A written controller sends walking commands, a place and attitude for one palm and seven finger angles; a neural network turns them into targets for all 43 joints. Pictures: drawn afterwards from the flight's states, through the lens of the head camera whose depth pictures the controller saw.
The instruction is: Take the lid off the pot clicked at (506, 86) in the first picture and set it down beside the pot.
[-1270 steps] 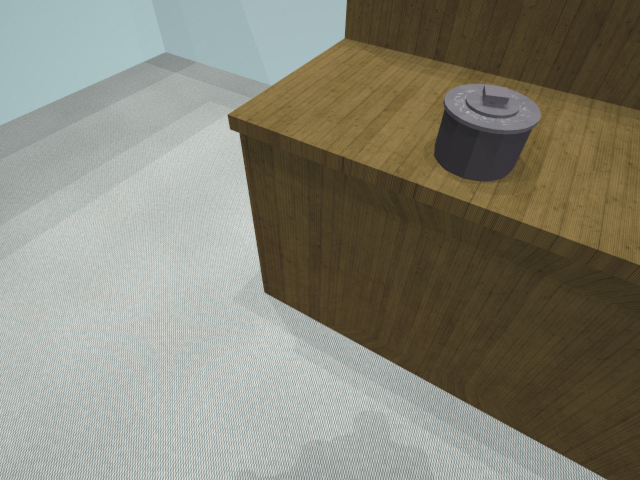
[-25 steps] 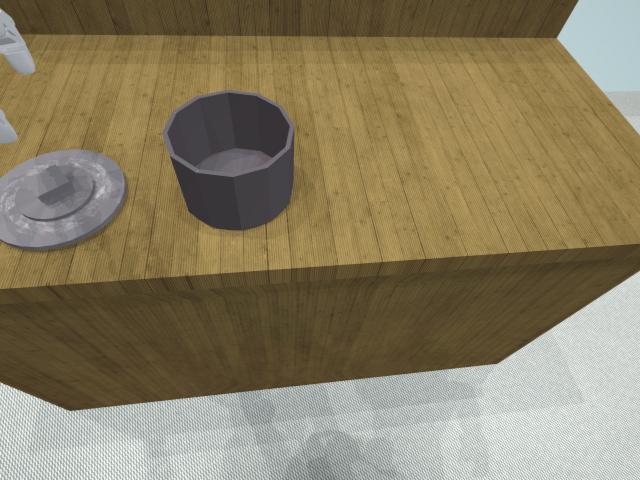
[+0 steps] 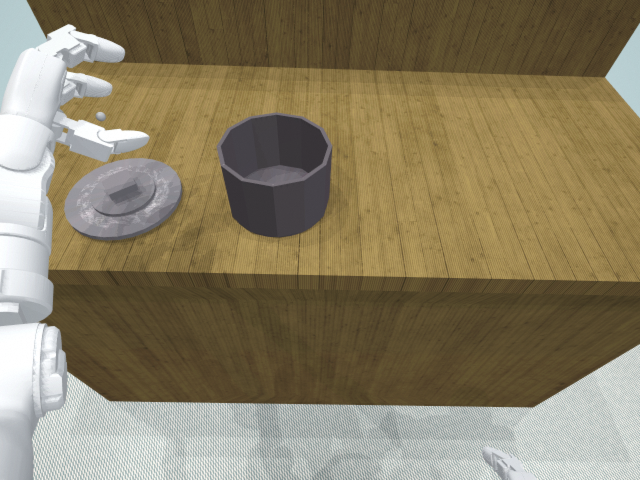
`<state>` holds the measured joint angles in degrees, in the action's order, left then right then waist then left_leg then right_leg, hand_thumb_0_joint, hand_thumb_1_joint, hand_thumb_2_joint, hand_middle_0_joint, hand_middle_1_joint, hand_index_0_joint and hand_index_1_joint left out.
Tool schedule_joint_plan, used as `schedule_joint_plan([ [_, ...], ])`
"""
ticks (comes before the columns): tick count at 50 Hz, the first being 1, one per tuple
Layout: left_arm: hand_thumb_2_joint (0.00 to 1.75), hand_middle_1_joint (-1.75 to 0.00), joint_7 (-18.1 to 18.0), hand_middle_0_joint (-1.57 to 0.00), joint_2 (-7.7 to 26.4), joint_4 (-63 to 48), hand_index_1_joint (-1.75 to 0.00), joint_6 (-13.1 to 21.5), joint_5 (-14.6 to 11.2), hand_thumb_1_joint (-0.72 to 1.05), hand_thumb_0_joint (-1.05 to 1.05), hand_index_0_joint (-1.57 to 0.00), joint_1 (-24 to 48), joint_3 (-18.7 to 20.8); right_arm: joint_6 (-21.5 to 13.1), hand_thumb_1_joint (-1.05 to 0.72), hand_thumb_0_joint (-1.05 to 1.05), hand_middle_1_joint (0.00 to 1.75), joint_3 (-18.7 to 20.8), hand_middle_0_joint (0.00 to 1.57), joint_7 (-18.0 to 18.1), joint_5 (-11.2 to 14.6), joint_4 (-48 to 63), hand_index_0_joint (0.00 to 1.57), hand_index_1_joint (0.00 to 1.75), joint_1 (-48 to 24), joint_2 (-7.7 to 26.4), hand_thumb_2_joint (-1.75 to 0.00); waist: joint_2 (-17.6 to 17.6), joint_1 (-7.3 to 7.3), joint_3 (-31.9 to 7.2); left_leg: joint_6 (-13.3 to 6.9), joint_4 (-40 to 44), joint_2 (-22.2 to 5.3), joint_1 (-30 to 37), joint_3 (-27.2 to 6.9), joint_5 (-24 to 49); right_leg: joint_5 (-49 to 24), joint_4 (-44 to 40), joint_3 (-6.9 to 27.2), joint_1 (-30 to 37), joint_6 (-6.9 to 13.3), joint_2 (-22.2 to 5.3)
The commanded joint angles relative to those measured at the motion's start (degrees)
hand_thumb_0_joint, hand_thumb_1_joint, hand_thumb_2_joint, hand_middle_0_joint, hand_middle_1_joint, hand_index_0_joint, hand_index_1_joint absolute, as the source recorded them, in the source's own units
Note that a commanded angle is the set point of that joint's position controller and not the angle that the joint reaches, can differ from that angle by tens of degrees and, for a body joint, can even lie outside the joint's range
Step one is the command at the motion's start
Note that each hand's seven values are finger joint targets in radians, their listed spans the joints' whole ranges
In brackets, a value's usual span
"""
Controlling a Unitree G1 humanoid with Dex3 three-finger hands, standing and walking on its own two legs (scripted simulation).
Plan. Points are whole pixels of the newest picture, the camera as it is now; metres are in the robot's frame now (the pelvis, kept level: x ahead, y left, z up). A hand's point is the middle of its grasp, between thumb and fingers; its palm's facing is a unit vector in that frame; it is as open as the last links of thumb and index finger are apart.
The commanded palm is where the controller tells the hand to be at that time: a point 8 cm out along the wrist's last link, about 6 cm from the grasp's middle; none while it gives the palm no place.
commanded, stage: draw the hand back to the body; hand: left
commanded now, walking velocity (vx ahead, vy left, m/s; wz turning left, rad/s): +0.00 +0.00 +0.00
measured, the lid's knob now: (119, 184) +0.52 +0.34 +0.04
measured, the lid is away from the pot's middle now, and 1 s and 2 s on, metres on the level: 0.25 0.25 0.25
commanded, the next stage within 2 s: step back with the hand held close in 1.62 s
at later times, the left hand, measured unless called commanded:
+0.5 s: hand (80, 152) +0.36 +0.24 +0.23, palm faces +0.47 -0.85 -0.24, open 9.3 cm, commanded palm +0.30 +0.28 +0.24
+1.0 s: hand (52, 242) +0.26 +0.23 +0.23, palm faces +0.49 -0.84 -0.24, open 7.5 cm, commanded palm +0.21 +0.26 +0.23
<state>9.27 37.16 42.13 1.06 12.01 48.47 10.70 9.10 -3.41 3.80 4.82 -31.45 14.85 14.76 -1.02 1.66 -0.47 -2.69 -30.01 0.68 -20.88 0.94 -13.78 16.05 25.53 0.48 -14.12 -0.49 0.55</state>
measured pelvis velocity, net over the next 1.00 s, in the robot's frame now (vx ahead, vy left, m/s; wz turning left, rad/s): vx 0.00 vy -0.04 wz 0.00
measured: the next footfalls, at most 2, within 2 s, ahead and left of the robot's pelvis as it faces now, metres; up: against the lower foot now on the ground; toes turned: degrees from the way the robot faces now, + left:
none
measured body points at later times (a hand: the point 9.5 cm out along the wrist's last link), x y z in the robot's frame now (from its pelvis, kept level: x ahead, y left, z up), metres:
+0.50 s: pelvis +0.01 -0.04 +0.01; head +0.01 -0.05 +0.46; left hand +0.33 +0.29 +0.25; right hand +0.16 -0.29 -0.09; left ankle +0.02 +0.09 -0.74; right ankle -0.03 -0.14 -0.74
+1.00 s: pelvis +0.00 -0.04 +0.01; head -0.02 -0.06 +0.46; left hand +0.23 +0.27 +0.24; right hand +0.19 -0.27 -0.08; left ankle +0.02 +0.09 -0.74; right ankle -0.03 -0.14 -0.74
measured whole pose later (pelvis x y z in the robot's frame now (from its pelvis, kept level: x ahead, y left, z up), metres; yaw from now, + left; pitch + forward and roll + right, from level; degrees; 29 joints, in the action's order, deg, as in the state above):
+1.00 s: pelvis +0.00 -0.04 +0.01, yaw +0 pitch -5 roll +0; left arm -4.9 21.5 -8.9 3.4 -5.7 0.1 21.6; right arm -2.7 -2.2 4.2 1.1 -38.7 7.4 13.6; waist -3.3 -3.2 2.2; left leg 0.7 -20.4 -1.9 -5.1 0.3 -10.0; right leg 12.6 17.0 0.2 1.0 2.5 3.2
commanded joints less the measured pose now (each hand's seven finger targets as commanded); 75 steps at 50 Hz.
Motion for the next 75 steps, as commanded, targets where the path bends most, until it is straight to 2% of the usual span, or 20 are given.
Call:
schedule_joint_plan([
  [1,0.70,-0.79,-9.5,-0.35,13.3,-21.1,-0.79,4.3,-10.5,0.04,0.00,-0.35,28.1,8.0,-4.6,-0.90,0.00,0.30,3.7,0.20,1.2,-1.1,5.3,0.20,0.30,-1.2,9.3,-0.90,-7.0,1.60,-20.2,0.4,4.6,-3.2,22.4,-1.9,12.1,-11.0,-4.8,-1.5,-0.9,3.7,1.4],
  [4,0.72,-0.75,-12.1,-0.34,11.9,-26.8,-0.75,4.6,-12.1,0.11,0.00,-0.34,21.8,10.0,-7.3,-0.90,0.00,0.30,3.6,0.20,0.5,-1.6,4.6,0.20,0.30,-2.8,8.6,-0.90,-14.3,0.34,-20.4,1.5,4.9,-3.6,25.9,-2.6,19.2,-13.6,-5.4,-1.7,1.2,4.0,1.6],
  [6,0.73,-0.72,-13.1,-0.33,12.5,-29.2,-0.72,4.6,-12.9,0.15,0.00,-0.33,14.8,12.7,-8.2,-0.90,0.00,0.30,3.5,0.20,0.1,-2.1,4.2,0.20,0.30,-3.9,8.6,-0.90,-12.0,-0.68,-19.0,1.4,5.0,-3.5,24.5,-2.0,22.2,-16.7,-5.7,-1.7,3.8,3.9,1.7],
  [10,0.75,-0.67,-13.5,-0.32,10.4,-25.7,-0.67,3.3,-14.4,0.25,0.00,-0.32,2.4,14.1,-8.2,-0.90,0.00,0.30,3.9,0.20,0.1,-2.2,2.9,0.20,0.30,-4.7,8.8,-0.90,-0.1,-1.36,-14.0,0.5,5.9,-2.7,18.1,0.8,19.7,-21.6,-6.3,-1.9,8.4,2.9,1.5],
  [15,0.78,-0.60,-13.7,-0.29,7.6,-39.1,-0.60,4.5,-15.1,0.36,0.00,-0.29,3.3,11.9,-10.3,-0.90,0.00,0.30,3.9,0.20,0.1,-2.0,3.4,0.20,0.30,-7.9,8.2,-0.90,-6.2,-1.47,-15.6,0.0,6.1,-2.2,22.5,1.2,20.5,-22.0,-7.0,-1.0,7.8,2.6,1.3],
  [19,0.80,-0.55,-14.7,-0.28,7.7,-41.5,-0.55,4.2,-15.3,0.46,0.00,-0.28,-2.4,14.0,-11.4,-0.90,0.00,0.30,3.8,0.20,0.3,-2.3,2.4,0.20,0.30,-8.7,8.0,-0.90,-4.3,-2.11,-15.4,0.1,6.7,-1.6,22.3,1.4,20.7,-23.5,-7.0,-1.2,9.0,2.3,1.3],
  [22,0.82,-0.51,-14.7,-0.27,7.4,-40.5,-0.51,3.8,-15.9,0.53,0.00,-0.27,-8.5,15.3,-11.2,-0.90,0.00,0.30,4.0,0.20,0.5,-2.5,2.0,0.20,0.30,-9.5,7.9,-0.90,0.2,-2.61,-13.3,-0.4,6.9,-1.2,20.4,2.2,17.9,-24.3,-7.7,-1.0,9.9,1.7,0.8],
  [24,0.83,-0.49,-14.5,-0.26,6.0,-42.1,-0.49,3.8,-16.2,0.57,0.00,-0.26,-11.2,14.8,-11.4,-0.90,0.00,0.30,3.8,0.20,0.6,-2.5,2.1,0.20,0.30,-10.4,7.6,-0.90,0.7,-2.93,-12.9,-0.4,7.2,-1.0,20.5,2.4,17.5,-24.8,-7.9,-0.9,10.5,1.5,0.6],
  [25,0.83,-0.47,-14.4,-0.25,5.7,-46.3,-0.47,4.4,-16.1,0.60,0.00,-0.25,-10.3,14.4,-11.6,-0.90,0.00,0.30,3.9,0.20,0.6,-2.4,2.5,0.20,0.30,-11.2,7.4,-0.90,-3.0,-3.03,-13.8,-0.4,7.0,-0.8,21.8,2.6,18.2,-25.6,-8.0,-0.6,11.0,1.6,0.3],
  [27,0.84,-0.45,-14.5,-0.25,4.9,-50.5,-0.45,4.9,-16.3,0.64,0.00,-0.25,-11.9,14.4,-12.4,-0.90,0.00,0.30,3.8,0.20,0.5,-2.5,2.8,0.20,0.30,-12.2,6.8,-0.90,-4.6,-3.25,-14.7,-0.3,6.9,-0.8,23.2,2.6,19.4,-26.5,-8.0,-0.6,11.0,1.5,0.3],
  [29,0.85,-0.42,-14.7,-0.24,4.2,-50.3,-0.42,4.6,-16.5,0.69,0.00,-0.24,-14.7,14.9,-12.6,-0.90,0.00,0.30,3.7,0.20,0.5,-2.8,2.4,0.20,0.30,-12.5,6.7,-0.90,-2.7,-3.41,-13.4,-0.3,7.0,-0.8,23.1,2.6,19.6,-26.8,-8.2,-0.6,10.6,1.3,0.5],
  [32,0.87,-0.38,-14.8,-0.22,4.5,-47.6,-0.38,4.0,-17.0,0.76,0.00,-0.22,-18.2,16.3,-12.4,-0.90,0.00,0.30,3.7,0.20,0.8,-3.0,1.6,0.20,0.30,-12.9,6.7,-0.90,1.0,-3.40,-8.8,-0.5,7.7,-0.8,21.4,2.8,15.6,-23.0,-9.9,-0.5,9.3,1.0,0.4],
  [37,0.89,-0.31,-14.3,-0.20,1.7,-57.5,-0.31,5.3,-17.5,0.88,0.00,-0.20,-22.6,15.3,-13.4,-0.90,0.00,0.30,3.5,0.20,0.6,-3.2,2.6,0.20,0.30,-15.0,5.7,-0.90,-3.9,-4.11,-10.8,-0.3,8.2,-0.7,24.1,2.8,16.7,-23.0,-10.2,-0.4,10.5,1.3,0.2],
  [42,0.90,-0.30,-14.7,-0.20,0.9,-58.4,-0.30,5.2,-17.8,0.90,0.00,-0.20,-28.4,16.7,-14.0,-0.90,0.00,0.30,3.7,0.20,0.7,-3.7,1.7,0.20,0.30,-15.2,5.6,-0.90,-0.2,-4.25,-8.3,-0.4,8.5,-0.7,23.6,2.9,16.0,-22.7,-11.0,-0.3,9.8,1.0,0.3],
  [49,0.90,-0.30,-14.2,-0.20,-3.2,-65.9,-0.30,6.3,-18.0,0.90,0.00,-0.20,-35.9,14.1,-15.1,-0.90,0.00,0.30,3.6,0.20,0.7,-4.1,2.1,0.20,0.30,-16.6,4.6,-0.90,-3.0,-4.62,-6.4,-0.2,9.5,-1.0,24.9,2.3,14.8,-18.4,-12.1,-0.6,8.8,1.4,0.4],
  [54,0.90,-0.30,-14.5,-0.20,-1.7,-70.5,-0.30,7.4,-18.0,0.90,0.00,-0.20,-42.6,17.3,-15.9,-0.90,0.00,0.30,3.9,0.20,0.7,-4.6,1.9,0.20,0.30,-16.6,4.4,-0.90,-2.8,-5.32,-6.5,0.1,9.9,-1.3,24.7,1.9,14.5,-17.1,-12.3,-0.7,9.6,1.6,0.4],
  [60,0.90,-0.30,-13.9,-0.20,-5.3,-74.8,-0.30,7.8,-17.9,0.90,0.00,-0.20,-50.7,14.7,-16.5,-0.90,0.00,0.30,3.9,0.20,0.2,-4.8,2.2,0.20,0.30,-17.0,4.1,-0.90,-1.8,-5.16,-4.1,0.3,10.3,-1.6,24.4,1.4,13.9,-15.4,-12.8,-1.1,8.8,1.7,0.5],
  [65,0.90,-0.30,-14.1,-0.20,-4.3,-79.5,-0.30,8.3,-17.7,0.90,0.00,-0.20,-56.5,16.4,-17.1,-0.90,0.00,0.30,4.0,0.20,0.0,-5.2,2.3,0.20,0.30,-16.9,3.9,-0.90,-2.3,-5.56,-3.2,0.6,10.7,-1.9,23.8,0.8,11.7,-12.0,-13.2,-1.2,8.4,1.9,0.4],
  [73,0.90,-0.30,-14.0,-0.20,-7.5,-85.3,-0.30,8.8,-17.4,0.90,0.00,-0.20,-65.8,14.3,-18.2,-0.90,0.00,0.30,4.0,0.20,-0.4,-5.4,2.8,0.20,0.30,-16.9,3.5,-0.90,-3.5,-5.51,-0.3,1.0,11.5,-2.3,21.9,-0.2,7.1,-6.4,-13.8,-1.3,6.9,2.1,0.4],
  [75,0.90,-0.30,-14.4,-0.20,-6.3,-86.6,-0.30,9.0,-17.1,0.90,0.00,-0.20,-63.8,15.0,-18.4,-0.90,0.00,0.30,3.9,0.20,-0.3,-5.4,2.5,0.20,0.30,-16.8,3.6,-0.90,-4.5,-5.27,-0.2,1.2,11.7,-2.1,21.7,-0.5,5.6,-5.2,-13.8,-1.1,6.8,2.2,0.5],
])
